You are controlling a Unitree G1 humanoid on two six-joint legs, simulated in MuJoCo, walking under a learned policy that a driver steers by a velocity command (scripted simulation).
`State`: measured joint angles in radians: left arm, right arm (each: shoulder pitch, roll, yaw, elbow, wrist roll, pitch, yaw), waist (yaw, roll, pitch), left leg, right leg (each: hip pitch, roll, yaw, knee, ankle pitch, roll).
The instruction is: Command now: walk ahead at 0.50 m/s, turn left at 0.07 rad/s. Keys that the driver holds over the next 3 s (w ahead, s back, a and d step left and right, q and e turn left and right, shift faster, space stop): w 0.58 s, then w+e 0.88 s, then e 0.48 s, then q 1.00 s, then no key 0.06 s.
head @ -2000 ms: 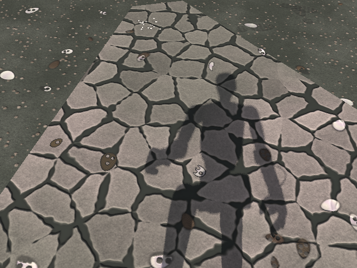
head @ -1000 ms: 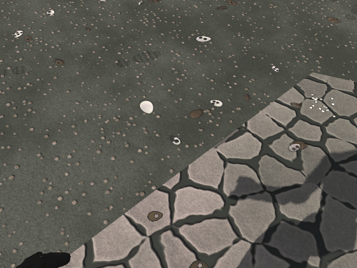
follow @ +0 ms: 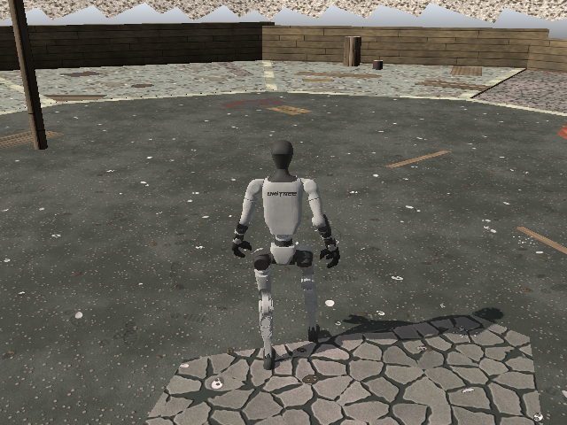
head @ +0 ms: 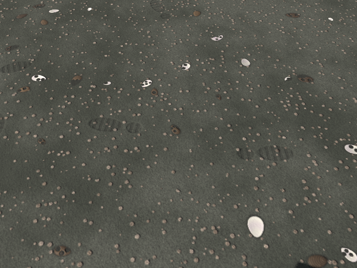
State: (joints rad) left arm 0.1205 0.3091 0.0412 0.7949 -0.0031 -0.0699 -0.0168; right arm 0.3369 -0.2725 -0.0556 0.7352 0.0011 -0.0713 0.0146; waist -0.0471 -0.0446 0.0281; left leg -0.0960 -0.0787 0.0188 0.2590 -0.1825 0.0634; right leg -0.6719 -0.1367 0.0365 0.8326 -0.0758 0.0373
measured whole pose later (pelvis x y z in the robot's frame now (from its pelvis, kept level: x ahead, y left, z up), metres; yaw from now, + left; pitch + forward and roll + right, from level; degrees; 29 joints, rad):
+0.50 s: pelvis +0.28 -0.07 +0.00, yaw +0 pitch +1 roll -1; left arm 0.33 0.27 0.04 0.88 0.00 -0.08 -0.02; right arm 0.17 -0.30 -0.05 0.73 0.00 -0.06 -0.01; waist 0.06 0.04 0.02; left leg -0.65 0.12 -0.04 0.90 -0.15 -0.01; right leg -0.13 0.06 -0.04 0.27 -0.16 -0.06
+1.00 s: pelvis +0.55 -0.01 +0.00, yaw -10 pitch +0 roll +2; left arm 0.22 0.32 0.08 0.81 -0.03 -0.02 0.00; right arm 0.28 -0.26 -0.07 0.85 -0.02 -0.10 0.01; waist -0.03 -0.05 0.03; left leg -0.12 -0.02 0.16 0.29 -0.19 0.03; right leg -0.65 -0.11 0.06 1.04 -0.19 0.00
